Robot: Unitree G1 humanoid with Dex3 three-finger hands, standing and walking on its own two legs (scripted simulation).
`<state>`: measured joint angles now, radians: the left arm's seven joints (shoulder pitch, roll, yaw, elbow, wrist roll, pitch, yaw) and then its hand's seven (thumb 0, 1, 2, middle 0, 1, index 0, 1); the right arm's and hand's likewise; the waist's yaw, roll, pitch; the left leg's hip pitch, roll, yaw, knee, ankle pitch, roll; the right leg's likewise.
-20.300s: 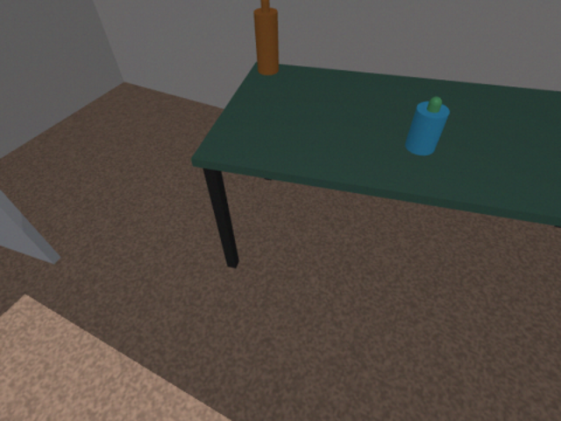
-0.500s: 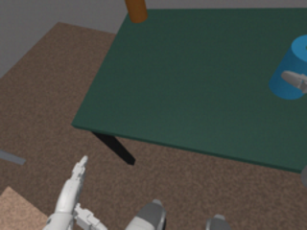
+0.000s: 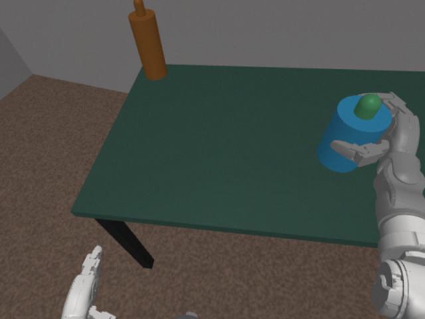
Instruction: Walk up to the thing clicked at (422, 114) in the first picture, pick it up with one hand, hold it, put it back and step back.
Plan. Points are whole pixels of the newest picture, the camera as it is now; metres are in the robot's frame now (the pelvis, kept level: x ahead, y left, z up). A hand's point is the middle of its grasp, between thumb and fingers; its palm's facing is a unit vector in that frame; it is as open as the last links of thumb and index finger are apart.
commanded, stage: lift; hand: right
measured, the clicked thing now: (353, 130) +0.46 -0.19 +0.11
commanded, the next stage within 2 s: hold in 0.92 s
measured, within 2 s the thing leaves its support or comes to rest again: neither
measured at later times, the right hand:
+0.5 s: hand (369, 150) +0.37 -0.18 +0.16, palm faces +0.18 +0.98 +0.01, open 11.7 cm
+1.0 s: hand (374, 156) +0.34 -0.16 +0.18, palm faces +0.18 +0.98 +0.02, open 11.7 cm
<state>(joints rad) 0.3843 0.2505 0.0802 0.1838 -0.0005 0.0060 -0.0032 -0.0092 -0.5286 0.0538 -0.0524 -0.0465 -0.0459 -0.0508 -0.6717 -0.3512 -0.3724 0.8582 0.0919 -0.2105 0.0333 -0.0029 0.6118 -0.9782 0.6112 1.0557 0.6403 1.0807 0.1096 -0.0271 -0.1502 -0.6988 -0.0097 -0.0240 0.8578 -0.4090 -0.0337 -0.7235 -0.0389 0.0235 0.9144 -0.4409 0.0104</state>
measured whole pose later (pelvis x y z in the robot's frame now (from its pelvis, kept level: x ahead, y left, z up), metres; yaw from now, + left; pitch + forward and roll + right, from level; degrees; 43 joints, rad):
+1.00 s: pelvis -0.01 +0.01 +0.03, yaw -1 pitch +1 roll +0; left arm 0.31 0.21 0.09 0.44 -0.03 -0.06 0.05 -0.01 -0.53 0.05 -0.04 -0.04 -0.04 -0.05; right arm -0.25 -0.19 -0.21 0.15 0.18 0.13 -0.01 0.00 0.61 -0.96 0.62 1.05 0.65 1.07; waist 0.01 -0.03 -0.06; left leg -0.33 0.01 -0.02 0.63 -0.31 -0.02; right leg -0.33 -0.02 0.02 0.63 -0.31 0.03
